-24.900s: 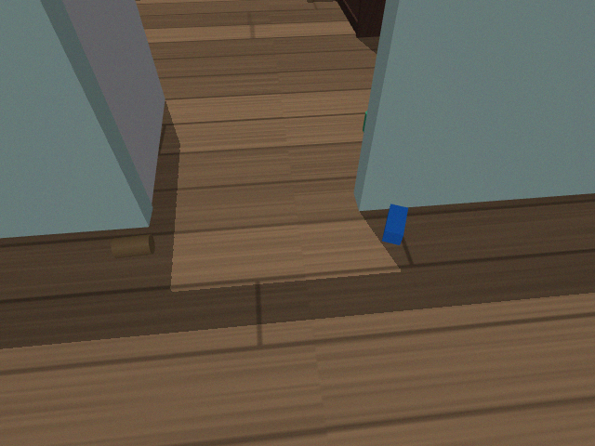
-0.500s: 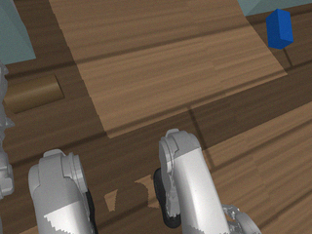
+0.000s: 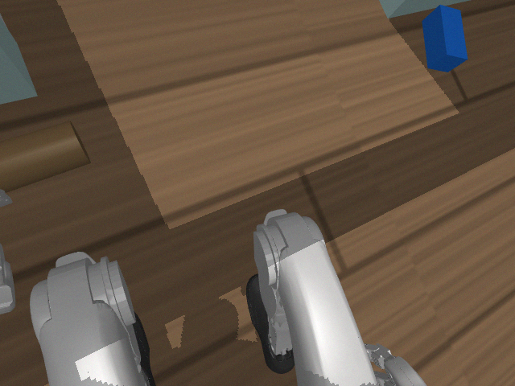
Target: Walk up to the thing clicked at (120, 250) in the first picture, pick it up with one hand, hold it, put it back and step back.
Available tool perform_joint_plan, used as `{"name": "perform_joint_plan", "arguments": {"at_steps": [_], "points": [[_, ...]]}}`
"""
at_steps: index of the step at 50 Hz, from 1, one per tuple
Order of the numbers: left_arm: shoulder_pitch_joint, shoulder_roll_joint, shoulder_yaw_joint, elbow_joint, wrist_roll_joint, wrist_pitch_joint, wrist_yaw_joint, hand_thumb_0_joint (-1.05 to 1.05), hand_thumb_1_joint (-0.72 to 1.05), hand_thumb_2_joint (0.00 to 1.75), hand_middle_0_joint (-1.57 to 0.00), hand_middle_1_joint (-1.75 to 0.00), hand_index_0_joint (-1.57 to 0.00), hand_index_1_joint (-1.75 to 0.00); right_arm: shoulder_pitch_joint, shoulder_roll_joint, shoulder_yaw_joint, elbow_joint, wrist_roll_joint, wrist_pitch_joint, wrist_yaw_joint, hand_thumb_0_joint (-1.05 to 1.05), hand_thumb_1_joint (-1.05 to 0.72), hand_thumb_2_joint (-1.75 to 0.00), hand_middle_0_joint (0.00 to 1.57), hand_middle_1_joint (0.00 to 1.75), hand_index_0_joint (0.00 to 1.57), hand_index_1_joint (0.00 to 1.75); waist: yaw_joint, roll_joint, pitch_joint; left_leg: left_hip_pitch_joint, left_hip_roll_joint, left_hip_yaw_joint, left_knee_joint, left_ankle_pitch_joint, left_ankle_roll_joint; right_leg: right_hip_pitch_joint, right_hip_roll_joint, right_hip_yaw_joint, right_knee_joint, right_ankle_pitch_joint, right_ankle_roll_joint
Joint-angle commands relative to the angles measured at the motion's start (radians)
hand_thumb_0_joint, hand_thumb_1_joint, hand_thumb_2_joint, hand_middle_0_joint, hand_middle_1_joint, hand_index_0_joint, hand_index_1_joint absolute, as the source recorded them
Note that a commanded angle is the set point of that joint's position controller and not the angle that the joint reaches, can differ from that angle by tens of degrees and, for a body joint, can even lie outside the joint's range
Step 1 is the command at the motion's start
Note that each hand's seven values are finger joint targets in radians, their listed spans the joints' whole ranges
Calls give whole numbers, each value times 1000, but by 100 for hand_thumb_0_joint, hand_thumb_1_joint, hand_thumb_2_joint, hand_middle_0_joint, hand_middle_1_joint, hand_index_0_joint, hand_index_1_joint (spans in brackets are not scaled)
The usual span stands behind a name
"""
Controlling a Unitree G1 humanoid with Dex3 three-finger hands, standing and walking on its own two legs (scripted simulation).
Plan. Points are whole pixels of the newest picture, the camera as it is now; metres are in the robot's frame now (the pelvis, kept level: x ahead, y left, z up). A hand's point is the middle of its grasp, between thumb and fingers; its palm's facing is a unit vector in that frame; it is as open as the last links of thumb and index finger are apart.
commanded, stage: rise first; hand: left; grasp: from above
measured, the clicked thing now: (38, 156) +0.51 +0.28 -0.28
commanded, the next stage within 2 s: approach in 0.66 s
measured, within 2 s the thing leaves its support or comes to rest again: neither
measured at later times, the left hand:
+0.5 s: hand out of the picture +0.46 +0.32 -0.15, palm faces -0.40 -0.14 -0.91, open 14.2 cm
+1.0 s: hand (1, 152) +0.48 +0.29 -0.16, palm faces -0.41 -0.12 -0.90, open 14.3 cm
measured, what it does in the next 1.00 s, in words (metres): stands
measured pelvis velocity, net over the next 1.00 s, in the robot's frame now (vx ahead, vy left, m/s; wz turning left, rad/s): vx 0.00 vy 0.00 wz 0.01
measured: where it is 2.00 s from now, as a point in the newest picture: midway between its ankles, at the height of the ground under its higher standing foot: (209, 358)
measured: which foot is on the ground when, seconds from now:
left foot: down 0.00-1.00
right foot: down 0.00-1.00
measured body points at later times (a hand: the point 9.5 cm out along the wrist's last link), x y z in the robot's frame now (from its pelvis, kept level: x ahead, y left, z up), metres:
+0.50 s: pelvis +0.00 +0.00 +0.01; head +0.23 +0.07 +0.38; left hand +0.48 +0.32 -0.10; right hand +0.05 -0.27 -0.10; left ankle +0.08 +0.14 -0.29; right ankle +0.10 -0.13 -0.29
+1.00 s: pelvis +0.00 +0.00 +0.01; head +0.24 +0.08 +0.38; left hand +0.49 +0.29 -0.10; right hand +0.04 -0.27 -0.09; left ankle +0.08 +0.14 -0.29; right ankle +0.10 -0.13 -0.29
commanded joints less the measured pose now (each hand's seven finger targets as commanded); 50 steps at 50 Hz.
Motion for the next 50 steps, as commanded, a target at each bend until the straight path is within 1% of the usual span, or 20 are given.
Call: {"name": "perform_joint_plan", "arguments": {"at_steps": [1,6,9,12,13,16,17,20,24,26,28,29,31,33,35,38,42,45,47,50], "points": [[-310,260,17,-159,-6,9,35,0,-58,101,-9,-100,-7,-101,199,-264,-83,-7,5,-7,-7,0,-90,-90,20,30,20,30,2,352,-683,551,-13,148,-220,137,58,291,26,-130,-246,247,-85],[-292,240,10,-158,-16,14,28,0,-59,102,-8,-101,-7,-102,202,-258,-86,-3,7,-7,-5,0,-90,-90,20,30,20,30,1,340,-665,520,-15,155,-220,117,61,304,25,-124,-260,231,-82],[-287,241,15,-174,-15,19,23,0,-57,100,-9,-101,-8,-102,209,-258,-85,-5,10,-3,-2,0,-90,-90,20,30,20,30,8,337,-705,549,-16,150,-226,153,58,327,26,-128,-252,264,-82],[-323,240,11,-196,-21,22,17,0,-57,101,-8,-101,-7,-102,213,-263,-88,-4,12,-2,-1,0,-90,-90,20,30,20,30,-1,343,-698,547,-16,150,-227,150,59,316,24,-127,-258,262,-82],[-290,227,-3,-167,-21,24,12,0,-58,100,-8,-102,-7,-103,204,-255,-87,-3,15,-1,0,0,-90,-90,20,30,20,30,9,351,-680,534,-16,155,-228,145,58,323,26,-123,-258,258,-84],[-321,232,1,-190,-25,20,5,0,-57,100,-8,-103,-7,-103,211,-256,-88,-9,14,-1,-1,0,-90,-90,20,30,20,30,-1,337,-682,529,-18,153,-230,129,61,320,23,-123,-268,243,-81],[-294,210,-14,-162,-23,23,-1,0,-58,101,-8,-102,-7,-103,208,-254,-89,-7,16,-2,1,0,-90,-90,20,30,20,30,-2,323,-669,533,-17,153,-233,131,60,323,25,-123,-271,243,-83],[-317,240,5,-193,-26,19,-2,0,-56,99,-9,-101,-9,-102,210,-260,-87,-8,18,-3,0,0,-90,-90,20,30,20,30,6,325,-681,534,-19,154,-234,131,61,321,23,-122,-271,239,-82],[-324,216,-19,-178,-21,20,-8,0,-56,99,-9,-101,-8,-102,204,-254,-90,-10,21,-2,2,0,-90,-90,20,30,20,30,-2,334,-674,545,-19,150,-247,114,58,299,25,-125,-270,222,-88],[-328,249,1,-191,-22,17,-7,0,-57,100,-9,-102,-8,-103,200,-258,-92,-14,22,-2,-2,0,-90,-90,20,30,20,30,8,333,-669,538,-20,153,-249,96,60,296,23,-120,-280,201,-87],[-321,208,-25,-169,-19,17,-11,0,-58,101,-8,-102,-7,-103,199,-252,-88,-13,20,-1,-4,0,-90,-90,20,30,20,30,-2,324,-659,524,-20,156,-249,92,59,310,25,-117,-287,201,-86],[-331,222,-18,-179,-19,16,-13,0,-56,100,-9,-101,-8,-102,207,-255,-89,-12,20,-2,-3,0,-90,-90,20,30,20,30,-9,312,-663,527,-20,156,-243,97,61,312,24,-116,-288,205,-84],[-326,247,1,-183,-25,14,-8,0,-57,100,-8,-102,-8,-103,207,-257,-87,-11,19,-2,-6,0,-90,-90,20,30,20,30,5,298,-679,504,-22,158,-237,105,64,334,23,-112,-292,210,-80],[-302,206,-27,-147,-18,16,-14,0,-56,100,-9,-102,-8,-103,203,-250,-84,-9,18,-3,-4,0,-90,-90,20,30,20,30,0,313,-654,513,-22,159,-247,101,60,320,22,-116,-287,206,-83],[-324,244,-1,-183,-23,13,-13,0,-54,98,-10,-101,-9,-101,214,-261,-89,-11,20,-4,-7,0,-90,-90,20,30,20,30,2,302,-665,535,-22,154,-248,113,62,318,22,-119,-290,217,-83],[-323,223,-18,-173,-19,11,-12,0,-61,107,-9,-98,-5,-102,203,-257,-89,-12,20,-3,-6,0,-90,-90,20,30,20,30,6,329,-684,548,-22,153,-253,115,58,309,21,-122,-279,220,-86],[-362,134,-72,-149,-27,8,-9,0,-60,103,-7,-102,-5,-103,219,-255,-90,-1,17,-7,-5,0,-90,-90,20,30,20,30,-37,326,-647,539,-20,146,-252,100,55,277,22,-131,-279,214,-88],[-448,133,-84,-179,-19,5,8,0,-59,103,-8,-102,-6,-103,227,-259,-87,7,13,-12,-7,0,-90,-90,20,30,20,30,-46,359,-673,567,-18,144,-250,113,51,265,21,-133,-274,226,-89],[-506,112,-103,-157,-12,8,29,0,-59,103,-7,-102,-6,-104,233,-262,-83,12,7,-14,-9,0,-90,-90,20,30,20,30,-77,361,-664,558,-16,142,-245,94,50,254,26,-135,-280,212,-89],[-538,142,-88,-72,10,31,62,0,-59,103,-7,-102,-6,-103,244,-266,-68,15,-5,-25,-9,0,-90,-90,20,30,20,30,-89,363,-631,546,-17,143,-237,91,50,239,26,-134,-273,209,-90]]}}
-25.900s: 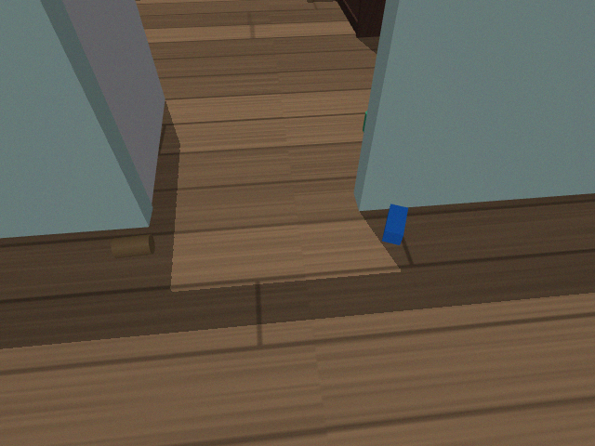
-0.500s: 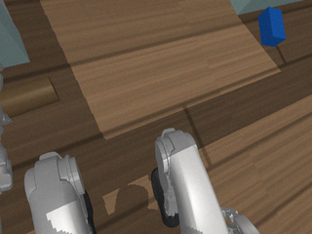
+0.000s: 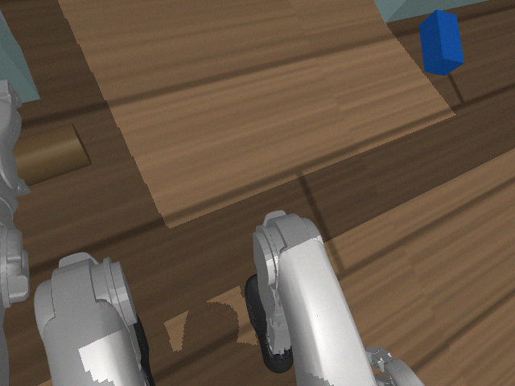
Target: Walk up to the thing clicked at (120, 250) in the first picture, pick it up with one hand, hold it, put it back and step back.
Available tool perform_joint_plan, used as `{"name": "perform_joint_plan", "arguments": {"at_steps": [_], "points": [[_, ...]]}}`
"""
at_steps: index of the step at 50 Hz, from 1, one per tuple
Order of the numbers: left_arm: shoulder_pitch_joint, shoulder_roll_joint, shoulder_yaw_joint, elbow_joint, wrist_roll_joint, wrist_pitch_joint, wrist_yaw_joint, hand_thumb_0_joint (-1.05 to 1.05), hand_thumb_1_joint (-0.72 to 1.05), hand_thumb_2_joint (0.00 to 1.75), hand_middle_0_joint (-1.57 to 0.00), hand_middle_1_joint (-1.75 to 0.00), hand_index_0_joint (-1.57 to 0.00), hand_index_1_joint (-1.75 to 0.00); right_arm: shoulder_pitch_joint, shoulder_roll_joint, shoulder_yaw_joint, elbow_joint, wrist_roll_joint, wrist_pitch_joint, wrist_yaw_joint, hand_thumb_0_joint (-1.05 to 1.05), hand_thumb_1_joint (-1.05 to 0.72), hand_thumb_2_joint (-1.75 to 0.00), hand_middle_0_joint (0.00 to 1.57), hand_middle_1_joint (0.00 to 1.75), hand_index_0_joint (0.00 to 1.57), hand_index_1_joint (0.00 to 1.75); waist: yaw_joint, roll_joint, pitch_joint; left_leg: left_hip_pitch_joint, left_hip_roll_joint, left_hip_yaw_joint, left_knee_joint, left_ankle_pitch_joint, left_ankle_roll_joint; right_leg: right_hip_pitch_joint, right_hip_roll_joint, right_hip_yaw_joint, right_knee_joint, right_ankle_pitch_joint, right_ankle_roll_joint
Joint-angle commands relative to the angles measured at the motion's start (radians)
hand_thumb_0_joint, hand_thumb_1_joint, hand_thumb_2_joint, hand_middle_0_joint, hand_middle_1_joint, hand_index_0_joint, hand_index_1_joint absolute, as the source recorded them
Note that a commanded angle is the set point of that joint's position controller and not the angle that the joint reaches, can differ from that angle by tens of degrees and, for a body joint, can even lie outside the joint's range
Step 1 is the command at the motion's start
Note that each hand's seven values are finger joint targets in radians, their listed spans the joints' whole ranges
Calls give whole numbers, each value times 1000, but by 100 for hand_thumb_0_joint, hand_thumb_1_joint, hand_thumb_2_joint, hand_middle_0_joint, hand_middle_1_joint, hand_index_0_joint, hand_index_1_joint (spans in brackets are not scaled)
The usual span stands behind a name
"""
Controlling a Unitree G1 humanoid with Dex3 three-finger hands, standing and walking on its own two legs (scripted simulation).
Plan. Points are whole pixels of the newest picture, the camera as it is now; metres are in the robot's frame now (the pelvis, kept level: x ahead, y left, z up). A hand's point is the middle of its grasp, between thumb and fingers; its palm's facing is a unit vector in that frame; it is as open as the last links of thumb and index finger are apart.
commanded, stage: approach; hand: left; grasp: from above
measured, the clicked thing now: (41, 157) +0.52 +0.28 -0.29
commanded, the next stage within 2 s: rest palm in 0.34 s
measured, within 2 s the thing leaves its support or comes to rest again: neither
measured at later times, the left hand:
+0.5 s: hand (15, 154) +0.49 +0.28 -0.18, palm faces -0.43 -0.14 -0.89, open 14.2 cm
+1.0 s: hand (33, 158) +0.50 +0.27 -0.23, palm faces -0.41 -0.14 -0.90, open 14.1 cm
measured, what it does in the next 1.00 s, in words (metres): stands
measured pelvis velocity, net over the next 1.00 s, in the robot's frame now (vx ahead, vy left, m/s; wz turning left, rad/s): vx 0.00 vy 0.00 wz -0.05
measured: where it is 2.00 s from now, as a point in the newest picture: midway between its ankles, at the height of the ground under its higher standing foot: (208, 358)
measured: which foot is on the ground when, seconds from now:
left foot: down 0.00-1.00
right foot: down 0.00-1.00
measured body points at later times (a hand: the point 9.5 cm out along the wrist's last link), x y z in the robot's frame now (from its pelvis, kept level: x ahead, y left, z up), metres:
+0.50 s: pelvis +0.00 +0.00 -0.01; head +0.26 +0.05 +0.36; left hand +0.51 +0.28 -0.13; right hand +0.02 -0.26 -0.11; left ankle +0.08 +0.15 -0.29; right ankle +0.10 -0.13 -0.29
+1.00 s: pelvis +0.00 +0.00 -0.02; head +0.28 +0.07 +0.33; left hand +0.51 +0.27 -0.17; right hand +0.01 -0.26 -0.09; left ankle +0.08 +0.14 -0.29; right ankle +0.10 -0.13 -0.29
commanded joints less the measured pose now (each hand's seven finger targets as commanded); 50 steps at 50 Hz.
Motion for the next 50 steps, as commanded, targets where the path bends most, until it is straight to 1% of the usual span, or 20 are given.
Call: {"name": "perform_joint_plan", "arguments": {"at_steps": [1,3,6,9,11,16,17,19,22,23,25,27,29,34,36,37,38,40,45,50], "points": [[-478,219,23,-122,27,21,87,0,-59,104,-8,-101,-6,-103,239,-267,-65,13,-15,-19,-10,0,-90,-90,20,30,20,30,-72,383,-639,553,-9,137,-204,97,53,261,34,-136,-247,218,-82],[-484,285,63,-96,39,40,102,0,-60,104,-8,-100,-6,-102,236,-274,-53,1,-18,-23,-8,0,-90,-90,20,30,20,30,-56,399,-674,555,-10,137,-201,108,56,268,32,-137,-233,223,-84],[-459,295,72,-58,40,77,99,0,-61,105,-8,-101,-6,-103,228,-277,-36,-25,-19,-23,0,0,-90,-90,20,30,20,30,-63,395,-682,542,-8,145,-188,137,63,311,38,-132,-232,261,-79],[-373,311,80,-21,8,111,83,0,-61,104,-7,-101,-5,-103,211,-276,-28,-46,-8,-20,3,0,-90,-90,20,30,20,30,-33,348,-680,472,-9,153,-183,130,74,358,44,-123,-245,258,-71],[-315,292,74,-16,-10,127,51,0,-59,102,-7,-101,-6,-102,220,-276,-27,-48,-3,-17,6,0,-89,-89,20,30,20,30,-34,327,-648,455,-9,151,-187,126,77,362,46,-126,-241,252,-70],[-227,292,87,-90,-69,100,-8,0,-59,102,-7,-103,-6,-104,222,-262,-37,-58,6,-1,15,0,-89,-89,20,30,20,30,-16,268,-652,400,-6,139,-182,129,78,427,52,-122,-239,256,-64],[-260,267,63,-161,-69,86,-20,0,-59,102,-7,-103,-6,-104,230,-258,-38,-58,8,-1,17,0,-90,-89,20,30,20,30,-28,279,-656,424,-6,138,-176,138,77,419,48,-122,-239,267,-63],[-306,277,70,-242,-66,56,-22,0,-58,104,-8,-105,-7,-106,242,-272,-51,-45,8,-1,17,0,-90,-89,20,30,20,30,-40,315,-678,450,-6,135,-165,149,70,400,47,-129,-233,273,-67],[-350,253,54,-351,-58,25,-4,0,-56,106,-9,-108,-8,-108,241,-262,-65,-39,12,-1,17,0,-90,-90,20,30,20,30,-33,388,-755,525,-3,136,-175,139,59,405,47,-123,-237,265,-71],[-359,247,57,-361,-57,21,6,0,-57,99,-7,-103,-7,-103,243,-266,-73,-35,13,-1,14,0,-90,-90,20,30,20,30,-38,389,-756,538,-5,135,-175,134,58,383,43,-126,-240,259,-73],[-349,206,35,-293,-40,24,19,0,-61,102,-6,-97,-4,-99,249,-259,-72,-18,11,-1,12,0,-89,-90,20,30,20,30,-57,377,-688,517,-5,136,-176,120,57,347,43,-130,-246,250,-73],[-337,193,29,-216,-31,23,28,0,-61,105,-7,-96,-4,-99,244,-257,-72,-4,8,0,7,0,-89,-90,20,30,20,30,-55,344,-641,495,-8,131,-181,92,57,302,44,-138,-244,213,-77],[-332,175,16,-125,-18,23,35,0,-60,106,-7,-96,-4,-99,247,-265,-64,-6,-3,-8,6,0,-89,-90,20,30,20,30,-82,299,-570,467,-9,124,-172,73,63,270,43,-145,-246,197,-76],[-337,225,27,6,11,11,73,0,-54,103,-8,-100,-7,-101,222,-281,-35,-16,-19,-26,3,0,-89,-90,20,30,20,30,-76,302,-523,464,-12,118,-176,56,61,259,43,-159,-229,178,-79],[-367,264,43,-3,17,1,87,0,-54,105,-8,-99,-6,-101,232,-289,-24,-9,-28,-33,4,0,-88,-90,20,30,20,30,-88,302,-545,464,-11,120,-162,77,65,294,43,-154,-230,203,-73],[-342,245,33,35,20,2,96,0,-55,103,-8,-98,-6,-100,208,-292,-16,-35,-29,-40,4,0,-88,-90,20,30,20,30,-83,308,-563,478,-10,121,-161,96,63,309,41,-156,-222,221,-72],[-366,269,43,15,25,-1,104,0,-54,104,-8,-99,-7,-101,218,-293,-14,-25,-34,-44,4,0,-89,-90,20,30,20,30,-98,318,-559,487,-7,118,-155,106,65,304,44,-158,-216,238,-70],[-372,320,74,28,32,-3,127,0,-54,102,-8,-98,-7,-99,223,-304,-7,-24,-40,-51,6,0,-89,-90,20,30,20,30,-94,348,-552,492,-5,116,-155,98,63,299,43,-160,-212,228,-72],[-396,324,68,24,17,-1,172,0,-53,100,-8,-97,-7,-98,204,-306,14,-40,-58,-78,15,0,-89,-90,20,30,20,30,-114,384,-554,488,3,115,-134,103,60,319,46,-160,-203,247,-68],[-356,381,96,-8,3,6,183,0,-53,102,-9,-96,-7,-98,222,-321,26,-21,-73,-99,29,0,-89,-90,20,30,20,30,-116,409,-595,519,9,109,-113,149,58,371,50,-167,-195,298,-62]]}}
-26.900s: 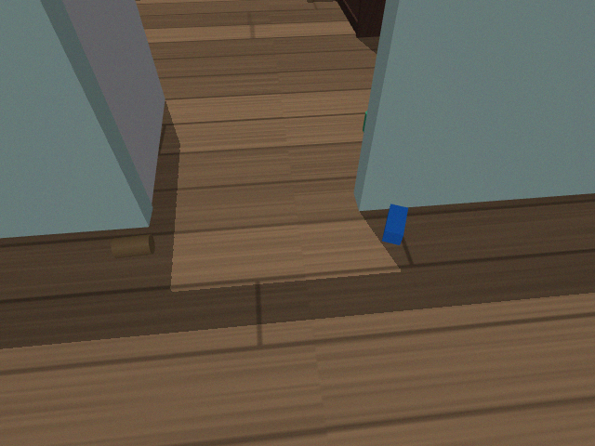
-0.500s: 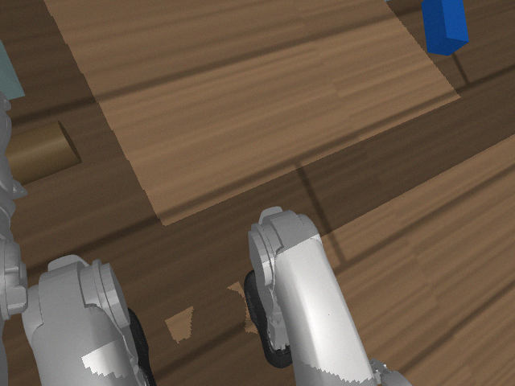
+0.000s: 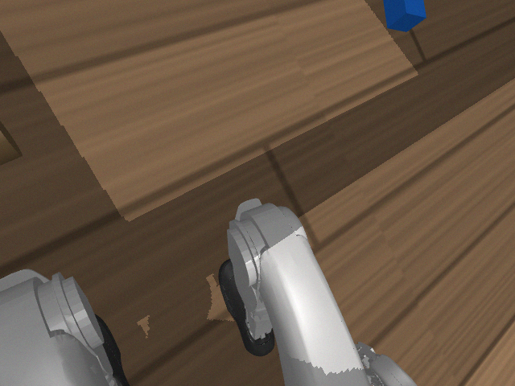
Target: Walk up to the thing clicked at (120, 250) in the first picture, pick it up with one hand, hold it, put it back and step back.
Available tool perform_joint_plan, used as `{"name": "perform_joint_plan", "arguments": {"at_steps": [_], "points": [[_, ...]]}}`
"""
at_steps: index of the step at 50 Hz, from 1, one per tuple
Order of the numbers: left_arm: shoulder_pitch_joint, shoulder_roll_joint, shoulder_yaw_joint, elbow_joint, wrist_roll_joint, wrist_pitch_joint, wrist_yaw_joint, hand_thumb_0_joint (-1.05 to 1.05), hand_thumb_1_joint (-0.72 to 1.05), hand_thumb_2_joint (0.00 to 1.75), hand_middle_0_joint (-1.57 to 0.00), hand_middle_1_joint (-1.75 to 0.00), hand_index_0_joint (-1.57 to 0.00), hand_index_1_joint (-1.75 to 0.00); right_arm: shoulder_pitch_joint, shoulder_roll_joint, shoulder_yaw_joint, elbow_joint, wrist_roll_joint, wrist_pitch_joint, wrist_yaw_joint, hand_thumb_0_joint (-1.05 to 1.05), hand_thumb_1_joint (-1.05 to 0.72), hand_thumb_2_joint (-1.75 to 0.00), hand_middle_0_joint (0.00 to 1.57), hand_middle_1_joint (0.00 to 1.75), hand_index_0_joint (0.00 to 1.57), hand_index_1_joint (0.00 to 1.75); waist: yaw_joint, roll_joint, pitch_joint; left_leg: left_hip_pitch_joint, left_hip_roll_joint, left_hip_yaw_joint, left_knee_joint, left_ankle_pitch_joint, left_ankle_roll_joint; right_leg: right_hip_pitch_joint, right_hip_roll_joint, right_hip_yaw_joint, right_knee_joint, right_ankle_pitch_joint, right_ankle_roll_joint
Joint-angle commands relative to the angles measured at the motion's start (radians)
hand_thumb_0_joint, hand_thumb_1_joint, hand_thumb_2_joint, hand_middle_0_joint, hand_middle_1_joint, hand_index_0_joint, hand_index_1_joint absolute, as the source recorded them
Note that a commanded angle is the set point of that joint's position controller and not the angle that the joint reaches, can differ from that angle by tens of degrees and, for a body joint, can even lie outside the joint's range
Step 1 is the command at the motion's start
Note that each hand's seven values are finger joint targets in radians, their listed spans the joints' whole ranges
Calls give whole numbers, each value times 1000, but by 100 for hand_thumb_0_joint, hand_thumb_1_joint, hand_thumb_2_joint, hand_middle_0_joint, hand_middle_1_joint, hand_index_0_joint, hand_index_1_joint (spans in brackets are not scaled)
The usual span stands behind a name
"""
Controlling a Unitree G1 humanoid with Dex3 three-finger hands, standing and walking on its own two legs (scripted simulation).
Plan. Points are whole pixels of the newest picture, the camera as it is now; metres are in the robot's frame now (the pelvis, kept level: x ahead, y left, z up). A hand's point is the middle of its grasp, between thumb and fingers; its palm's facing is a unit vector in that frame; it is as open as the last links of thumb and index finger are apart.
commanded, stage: rest palm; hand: left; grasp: from above
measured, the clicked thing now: out of the picture +0.50 +0.30 -0.27
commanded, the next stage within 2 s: close in 0.88 s
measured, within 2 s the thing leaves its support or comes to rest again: neither
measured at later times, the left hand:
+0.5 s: hand out of the picture +0.48 +0.30 -0.23, palm faces -0.41 -0.19 -0.89, open 14.0 cm
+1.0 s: hand out of the picture +0.48 +0.29 -0.24, palm faces -0.41 -0.19 -0.89, open 13.5 cm
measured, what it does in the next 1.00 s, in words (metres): stands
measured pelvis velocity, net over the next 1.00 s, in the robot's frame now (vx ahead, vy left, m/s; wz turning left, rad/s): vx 0.00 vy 0.01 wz -0.06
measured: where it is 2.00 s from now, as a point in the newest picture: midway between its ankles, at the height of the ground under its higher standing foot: (186, 352)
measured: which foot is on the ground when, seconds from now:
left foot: down 0.00-1.00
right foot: down 0.00-1.00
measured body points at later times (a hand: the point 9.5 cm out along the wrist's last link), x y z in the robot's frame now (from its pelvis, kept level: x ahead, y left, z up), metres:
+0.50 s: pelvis +0.00 +0.01 +0.00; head +0.28 +0.10 +0.34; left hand +0.50 +0.31 -0.18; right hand +0.02 -0.25 -0.07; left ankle +0.07 +0.15 -0.28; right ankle +0.10 -0.13 -0.28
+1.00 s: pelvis +0.00 +0.01 +0.00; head +0.29 +0.10 +0.33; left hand +0.50 +0.30 -0.19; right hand +0.01 -0.24 -0.06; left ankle +0.07 +0.15 -0.28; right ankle +0.10 -0.13 -0.28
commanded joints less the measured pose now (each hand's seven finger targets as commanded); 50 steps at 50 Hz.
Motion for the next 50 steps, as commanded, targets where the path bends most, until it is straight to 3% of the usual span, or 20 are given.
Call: {"name": "perform_joint_plan", "arguments": {"at_steps": [1,4,6,8,11,13,14,16,17,19,20,23,25,28,31,39,40,49,50], "points": [[-300,269,35,-162,-14,3,52,0,-54,101,-9,-95,-7,-97,226,-293,-75,20,-8,-28,5,0,-89,-90,20,30,20,30,-19,473,-720,536,6,158,-182,177,71,384,21,-142,-235,290,-73],[-274,276,46,-145,-23,6,53,0,-54,105,-9,-97,-7,-99,221,-298,-73,22,-11,-37,13,0,-89,-90,20,30,20,30,-20,475,-703,528,8,151,-182,166,71,372,26,-147,-235,280,-76],[-269,249,25,-139,-22,10,47,0,-53,102,-10,-95,-8,-97,229,-295,-65,20,-18,-45,25,0,-89,-90,20,30,20,30,-34,467,-690,518,8,153,-175,182,73,396,29,-144,-233,303,-72],[-229,293,59,-138,-33,9,50,0,-54,102,-9,-95,-7,-97,233,-308,-67,25,-15,-48,27,0,-89,-90,20,30,20,30,-14,461,-700,503,9,148,-183,184,74,414,33,-149,-240,298,-72],[-228,272,45,-120,-22,11,45,0,-54,102,-9,-96,-7,-98,238,-311,-64,23,-20,-50,36,0,-89,-90,20,30,20,30,-32,461,-676,519,11,138,-181,198,71,389,34,-162,-225,309,-74],[-250,267,41,-110,-35,6,40,0,-53,102,-9,-97,-7,-98,238,-314,-61,25,-16,-57,42,0,-89,-90,20,30,20,30,-49,448,-650,509,12,133,-170,189,74,371,33,-165,-224,303,-73],[-230,284,49,-116,-32,3,42,0,-55,103,-9,-96,-6,-98,239,-319,-64,28,-15,-58,41,0,-89,-90,20,30,20,30,-38,457,-657,514,12,131,-179,186,72,377,36,-166,-230,297,-75],[-246,272,36,-111,-23,-5,40,0,-54,102,-10,-95,-7,-97,239,-318,-60,22,-18,-62,46,0,-89,-90,20,30,20,30,-51,450,-631,497,10,131,-176,170,73,377,35,-164,-232,285,-74],[-239,286,43,-102,-23,-8,45,0,-53,101,-10,-97,-8,-98,235,-321,-62,29,-18,-63,45,0,-89,-90,20,30,20,30,-43,449,-630,491,13,130,-180,155,72,376,39,-167,-234,270,-75],[-253,257,29,-104,-21,-15,46,0,-51,101,-11,-96,-9,-98,237,-321,-60,19,-20,-69,50,0,-89,-90,20,30,20,30,-59,456,-629,515,11,125,-184,158,69,369,37,-174,-230,269,-76],[-249,272,35,-106,-19,-18,53,0,-50,102,-11,-98,-9,-99,231,-327,-60,25,-20,-69,47,0,-89,-90,20,30,20,30,-51,466,-642,531,15,121,-189,167,65,368,40,-180,-231,273,-76],[-263,270,20,-84,-7,-23,62,0,-51,101,-10,-98,-9,-99,234,-329,-53,24,-26,-74,52,0,-89,-90,20,30,20,30,-73,456,-615,518,15,123,-177,165,68,382,42,-175,-235,284,-71],[-273,278,23,-68,-12,-26,77,0,-48,102,-12,-99,-11,-100,218,-329,-49,29,-25,-79,50,0,-89,-90,20,30,20,30,-61,469,-617,512,15,120,-185,151,66,364,40,-180,-235,266,-75],[-279,269,6,-37,-1,-23,83,0,-48,102,-12,-99,-11,-100,211,-330,-42,24,-33,-82,56,0,-89,-90,20,30,20,30,-83,466,-582,513,17,120,-181,146,64,359,43,-183,-233,267,-74],[-281,303,24,-49,-2,-22,102,0,-48,101,-12,-98,-11,-99,208,-336,-37,20,-33,-84,53,0,-89,-90,20,30,20,30,-74,457,-599,504,18,123,-174,157,68,393,42,-173,-243,285,-68],[-266,302,16,-19,-7,-4,121,0,-46,98,-14,-98,-13,-99,180,-347,-29,7,-37,-88,52,0,-89,-90,20,30,20,30,-76,487,-591,525,23,112,-189,160,60,382,47,-189,-235,284,-73],[-276,294,5,-15,-9,-3,117,0,-44,98,-16,-97,-15,-98,183,-342,-25,4,-42,-92,55,0,-90,-90,20,30,20,30,-92,484,-574,524,20,114,-186,151,61,380,44,-187,-235,280,-72],[-255,335,16,-10,-21,-11,111,0,-38,95,-21,-93,-19,-94,181,-354,-4,-6,-42,-99,58,0,-90,-90,20,30,20,30,-97,474,-565,514,24,104,-184,145,62,396,49,-194,-240,272,-70],[-248,323,15,-23,-19,-12,111,0,-34,87,-22,-91,-22,-91,187,-356,-7,-8,-39,-98,59,0,-89,-90,20,30,20,30,-95,475,-570,527,24,102,-184,167,60,402,47,-196,-236,291,-69]]}}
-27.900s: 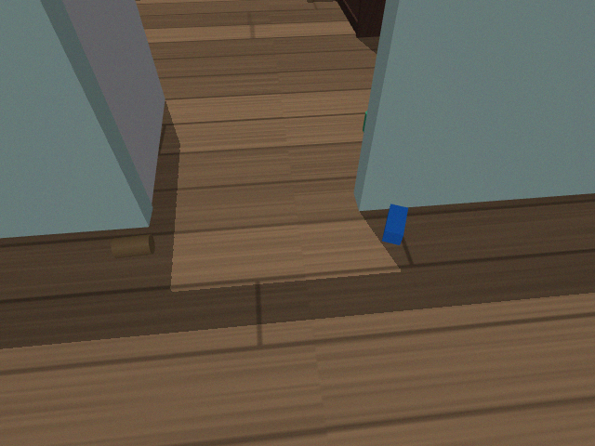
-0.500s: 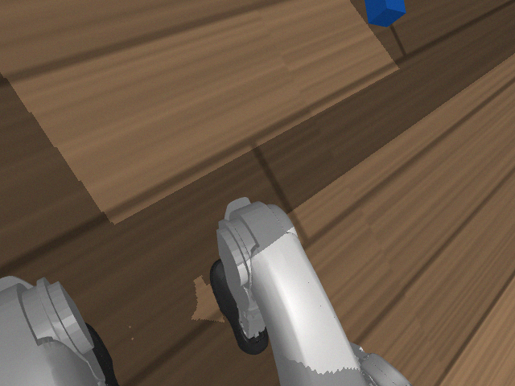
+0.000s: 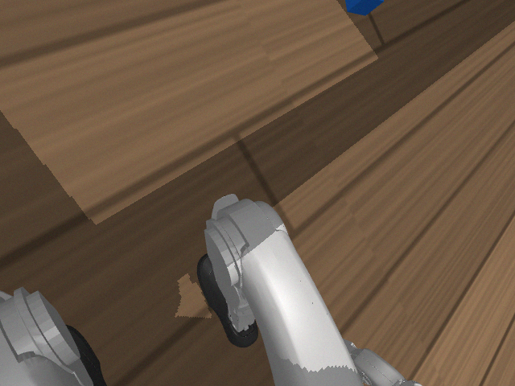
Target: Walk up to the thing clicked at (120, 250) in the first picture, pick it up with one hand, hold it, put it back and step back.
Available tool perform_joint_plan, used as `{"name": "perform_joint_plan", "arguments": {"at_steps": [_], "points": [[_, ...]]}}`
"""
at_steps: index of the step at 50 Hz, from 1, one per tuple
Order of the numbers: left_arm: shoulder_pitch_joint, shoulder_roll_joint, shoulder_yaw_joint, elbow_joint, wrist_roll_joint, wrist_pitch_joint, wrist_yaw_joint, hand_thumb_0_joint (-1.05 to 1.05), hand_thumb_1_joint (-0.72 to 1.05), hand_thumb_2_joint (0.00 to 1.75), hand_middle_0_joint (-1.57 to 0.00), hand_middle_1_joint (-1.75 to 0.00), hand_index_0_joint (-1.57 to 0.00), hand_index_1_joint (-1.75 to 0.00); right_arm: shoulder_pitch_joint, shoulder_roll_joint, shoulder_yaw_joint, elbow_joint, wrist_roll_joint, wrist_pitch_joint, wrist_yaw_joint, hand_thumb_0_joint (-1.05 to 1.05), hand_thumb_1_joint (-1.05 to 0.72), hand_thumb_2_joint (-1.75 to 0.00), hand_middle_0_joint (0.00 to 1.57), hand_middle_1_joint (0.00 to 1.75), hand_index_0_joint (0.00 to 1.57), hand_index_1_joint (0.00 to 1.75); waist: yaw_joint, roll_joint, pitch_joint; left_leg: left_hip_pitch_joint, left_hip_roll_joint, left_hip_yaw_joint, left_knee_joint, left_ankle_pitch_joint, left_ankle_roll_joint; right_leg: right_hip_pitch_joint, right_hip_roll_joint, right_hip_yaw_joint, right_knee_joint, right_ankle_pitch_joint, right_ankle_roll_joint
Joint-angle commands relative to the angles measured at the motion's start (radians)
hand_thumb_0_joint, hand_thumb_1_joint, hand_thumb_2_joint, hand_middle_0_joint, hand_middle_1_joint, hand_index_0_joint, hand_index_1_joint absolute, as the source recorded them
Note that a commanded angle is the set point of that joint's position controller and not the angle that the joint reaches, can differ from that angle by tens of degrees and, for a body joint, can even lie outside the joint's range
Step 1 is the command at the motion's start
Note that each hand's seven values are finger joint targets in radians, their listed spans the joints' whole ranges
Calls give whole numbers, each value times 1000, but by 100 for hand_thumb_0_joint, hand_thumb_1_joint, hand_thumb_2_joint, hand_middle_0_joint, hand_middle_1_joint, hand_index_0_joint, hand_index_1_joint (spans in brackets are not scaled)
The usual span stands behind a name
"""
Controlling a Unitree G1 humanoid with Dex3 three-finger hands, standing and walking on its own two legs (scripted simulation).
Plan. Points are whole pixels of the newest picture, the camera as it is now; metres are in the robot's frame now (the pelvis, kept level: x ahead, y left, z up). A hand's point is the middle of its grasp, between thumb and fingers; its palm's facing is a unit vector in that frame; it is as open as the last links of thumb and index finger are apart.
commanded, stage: close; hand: left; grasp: from above
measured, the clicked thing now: out of the picture +0.49 +0.32 -0.27
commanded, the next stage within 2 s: settle in 1.16 s
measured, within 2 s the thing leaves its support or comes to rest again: leaves its support in 1.62 s
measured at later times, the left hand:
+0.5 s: hand out of the picture +0.46 +0.32 -0.24, palm faces -0.39 -0.20 -0.90, open 11.5 cm
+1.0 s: hand out of the picture +0.47 +0.32 -0.23, palm faces -0.39 -0.18 -0.90, open 10.9 cm
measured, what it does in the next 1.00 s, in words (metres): stands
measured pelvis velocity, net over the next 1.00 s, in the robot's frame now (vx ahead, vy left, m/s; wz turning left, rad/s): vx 0.00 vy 0.00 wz -0.01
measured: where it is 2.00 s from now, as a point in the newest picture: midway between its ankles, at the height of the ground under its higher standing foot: (169, 352)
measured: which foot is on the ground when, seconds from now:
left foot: down 0.00-1.00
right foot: down 0.00-1.00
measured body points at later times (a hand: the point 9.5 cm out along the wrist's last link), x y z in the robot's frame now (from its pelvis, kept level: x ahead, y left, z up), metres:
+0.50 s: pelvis +0.00 +0.00 +0.00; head +0.28 +0.12 +0.33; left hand +0.48 +0.32 -0.19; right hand +0.03 -0.25 -0.05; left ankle +0.07 +0.14 -0.28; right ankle +0.11 -0.13 -0.28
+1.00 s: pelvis +0.00 +0.00 +0.01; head +0.28 +0.12 +0.34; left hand +0.48 +0.32 -0.18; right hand +0.03 -0.24 -0.05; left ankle +0.07 +0.14 -0.28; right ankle +0.11 -0.13 -0.28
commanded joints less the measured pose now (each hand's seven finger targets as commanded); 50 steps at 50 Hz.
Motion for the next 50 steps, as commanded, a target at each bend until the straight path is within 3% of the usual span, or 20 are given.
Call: {"name": "perform_joint_plan", "arguments": {"at_steps": [1,2,10,15,19,25,26,36,46,47,50], "points": [[-245,208,-13,-118,-2,-4,36,0,-33,84,-24,-88,-24,-88,209,-330,-92,21,3,-9,-5,0,-89,-90,20,30,20,30,-42,534,-640,514,18,157,-220,186,45,359,27,-152,-220,289,-87],[-231,225,4,-137,-2,-3,43,0,-32,85,-24,-89,-24,-89,209,-333,-91,22,3,-5,-6,0,-89,-90,20,30,20,30,-25,537,-679,536,21,151,-226,212,42,377,31,-157,-223,310,-87],[-230,188,-8,-132,-9,10,43,0,-21,77,-32,-82,-32,-81,222,-328,-97,30,3,-12,9,0,-89,-90,20,30,20,30,-47,530,-645,513,21,151,-212,208,45,358,29,-159,-221,312,-84],[-234,213,5,-142,-12,7,38,0,-14,74,-37,-79,-38,-79,219,-331,-97,28,9,-8,4,0,-89,-90,20,30,20,30,-33,525,-657,499,21,151,-224,190,46,372,30,-156,-235,295,-86],[-223,166,-27,-127,-16,9,26,0,-10,70,-41,-77,-42,-76,217,-330,-104,26,9,-7,3,0,-89,-90,20,30,20,30,-46,530,-637,513,18,148,-239,182,42,354,31,-161,-230,285,-91],[-199,176,-32,-91,-20,2,28,0,-1,67,-47,-74,-48,-73,198,-322,-86,19,13,-2,-2,0,-89,-90,20,30,20,30,-35,491,-619,484,19,147,-239,157,45,346,34,-162,-240,261,-88],[-214,163,-41,-89,-15,2,26,0,2,66,-49,-74,-50,-72,210,-328,-86,18,10,-2,0,0,-89,-90,20,30,20,30,-51,506,-602,489,17,145,-244,161,43,340,32,-164,-235,265,-89],[-196,162,-65,-66,-13,-5,31,0,20,63,-64,-68,-65,-67,186,-324,-65,5,1,3,-10,0,-89,-90,20,30,20,30,-42,492,-590,480,18,139,-253,134,42,338,36,-170,-242,243,-88],[-240,133,-101,-92,-19,-5,24,0,36,62,-78,-61,-78,-61,197,-321,-59,3,2,2,-9,0,-89,-90,20,30,20,30,-66,480,-586,485,18,131,-249,147,42,341,34,-172,-242,260,-84],[-225,156,-92,-93,-20,-5,24,0,36,64,-79,-60,-79,-60,189,-323,-61,1,7,2,-13,0,-89,-90,20,30,20,30,-49,481,-592,482,18,136,-253,138,42,346,37,-167,-249,251,-86],[-245,132,-100,-103,-22,-4,23,0,43,63,-85,-59,-85,-59,194,-321,-59,4,6,3,-11,0,-89,-90,20,30,20,30,-57,495,-599,492,20,130,-252,154,40,338,36,-171,-245,264,-85]]}}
